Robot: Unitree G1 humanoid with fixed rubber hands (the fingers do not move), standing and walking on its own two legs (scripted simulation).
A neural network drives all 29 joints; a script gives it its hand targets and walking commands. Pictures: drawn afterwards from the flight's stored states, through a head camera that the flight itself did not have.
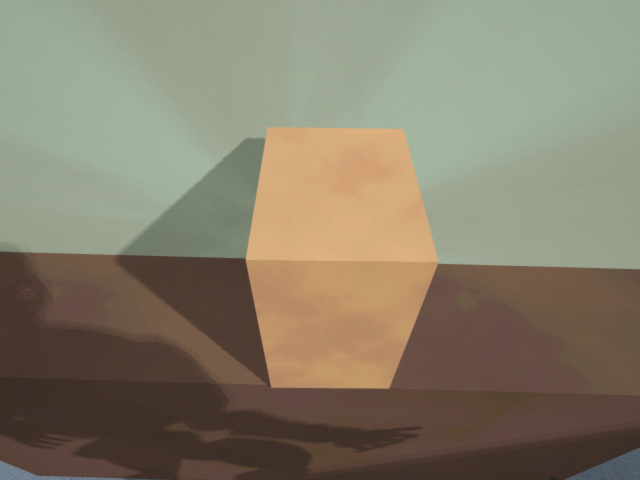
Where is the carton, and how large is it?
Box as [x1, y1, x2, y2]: [246, 127, 438, 388]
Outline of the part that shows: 268,127 246,254 246,264 271,387 388,388 438,262 403,129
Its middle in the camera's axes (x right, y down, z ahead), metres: +0.02 +0.04 +0.51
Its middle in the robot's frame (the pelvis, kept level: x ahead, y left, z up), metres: +0.37 +0.00 +0.07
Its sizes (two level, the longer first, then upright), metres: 0.210 0.168 0.289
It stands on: a pedestal, 0.70 m high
